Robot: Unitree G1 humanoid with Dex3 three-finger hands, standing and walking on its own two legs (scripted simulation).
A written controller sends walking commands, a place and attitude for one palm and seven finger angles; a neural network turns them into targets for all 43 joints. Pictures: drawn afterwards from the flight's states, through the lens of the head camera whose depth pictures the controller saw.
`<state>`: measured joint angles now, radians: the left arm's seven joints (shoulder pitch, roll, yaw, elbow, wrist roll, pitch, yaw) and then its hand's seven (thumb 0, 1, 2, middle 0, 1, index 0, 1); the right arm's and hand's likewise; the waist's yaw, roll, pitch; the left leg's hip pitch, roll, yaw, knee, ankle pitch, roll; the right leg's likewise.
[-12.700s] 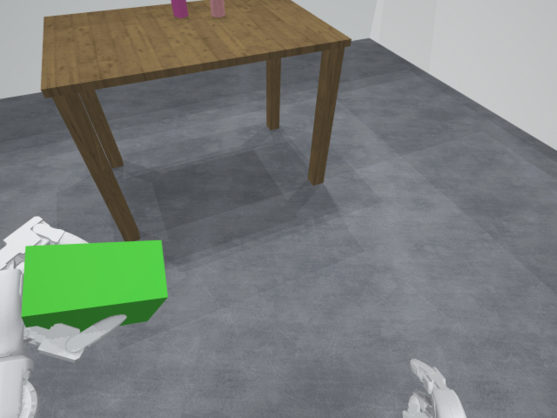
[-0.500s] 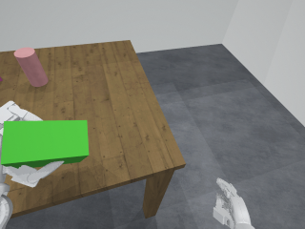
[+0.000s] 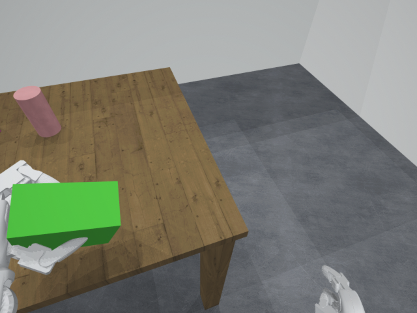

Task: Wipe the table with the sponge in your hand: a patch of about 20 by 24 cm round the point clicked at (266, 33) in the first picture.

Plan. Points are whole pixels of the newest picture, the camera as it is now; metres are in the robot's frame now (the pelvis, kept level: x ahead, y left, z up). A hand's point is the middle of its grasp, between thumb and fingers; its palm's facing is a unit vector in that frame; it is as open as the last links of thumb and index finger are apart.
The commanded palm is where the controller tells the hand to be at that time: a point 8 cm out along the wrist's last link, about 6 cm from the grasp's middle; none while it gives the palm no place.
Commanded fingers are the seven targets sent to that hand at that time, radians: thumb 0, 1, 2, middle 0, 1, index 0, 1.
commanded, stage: come to a stop and stand still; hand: left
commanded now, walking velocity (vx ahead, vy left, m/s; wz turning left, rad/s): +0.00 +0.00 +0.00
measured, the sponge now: (83, 217) +0.22 +0.21 +0.13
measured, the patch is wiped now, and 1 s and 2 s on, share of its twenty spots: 0.00 0.00 0.00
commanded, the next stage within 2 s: look again from close up in 0.54 s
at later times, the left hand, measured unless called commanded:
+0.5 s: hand (25, 207) +0.22 +0.28 +0.16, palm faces +0.37 -0.86 -0.35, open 10.1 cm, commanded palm +0.17 +0.31 +0.17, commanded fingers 0.00 0.10 1.30 -1.20 -1.60 -1.20 -1.60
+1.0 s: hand (48, 198) +0.24 +0.27 +0.14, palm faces +0.28 -0.88 -0.39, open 10.1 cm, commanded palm +0.18 +0.30 +0.17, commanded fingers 0.00 0.10 1.30 -1.20 -1.60 -1.20 -1.60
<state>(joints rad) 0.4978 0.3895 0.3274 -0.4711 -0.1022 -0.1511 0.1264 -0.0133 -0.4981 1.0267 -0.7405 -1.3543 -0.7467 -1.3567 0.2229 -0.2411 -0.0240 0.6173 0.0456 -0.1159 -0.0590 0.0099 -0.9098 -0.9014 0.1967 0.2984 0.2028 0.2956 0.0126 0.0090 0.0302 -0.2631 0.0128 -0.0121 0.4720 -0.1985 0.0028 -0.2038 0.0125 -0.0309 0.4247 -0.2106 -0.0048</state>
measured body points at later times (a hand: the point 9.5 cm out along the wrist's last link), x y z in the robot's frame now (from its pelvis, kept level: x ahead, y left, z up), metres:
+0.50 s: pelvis +0.01 +0.03 +0.00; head +0.01 +0.05 +0.45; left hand +0.19 +0.32 +0.18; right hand +0.19 -0.18 -0.06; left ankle +0.03 +0.12 -0.74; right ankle +0.01 -0.12 -0.74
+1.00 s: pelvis +0.01 +0.03 +0.00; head +0.04 +0.06 +0.45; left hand +0.22 +0.31 +0.17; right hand +0.16 -0.21 -0.07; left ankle +0.03 +0.12 -0.74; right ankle +0.01 -0.12 -0.74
